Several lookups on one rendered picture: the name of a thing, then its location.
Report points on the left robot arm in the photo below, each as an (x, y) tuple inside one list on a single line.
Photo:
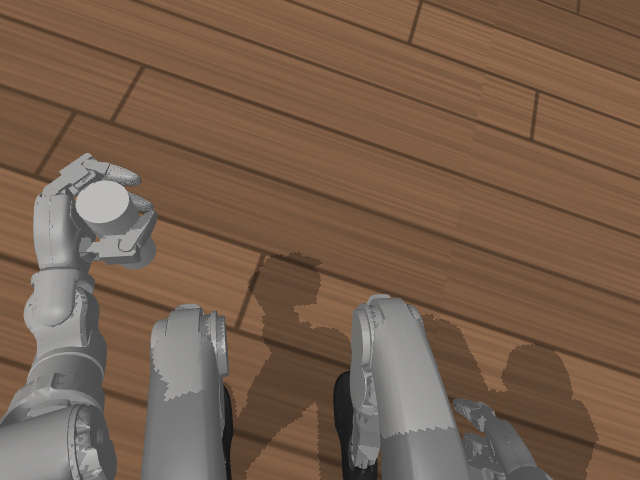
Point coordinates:
[(54, 428)]

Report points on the can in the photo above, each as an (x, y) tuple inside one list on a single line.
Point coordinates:
[(107, 209)]

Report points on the left robot hand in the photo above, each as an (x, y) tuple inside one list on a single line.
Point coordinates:
[(61, 236)]

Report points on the right robot foot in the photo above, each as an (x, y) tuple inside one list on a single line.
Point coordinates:
[(343, 417)]

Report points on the right robot hand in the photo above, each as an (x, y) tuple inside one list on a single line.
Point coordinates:
[(501, 450)]

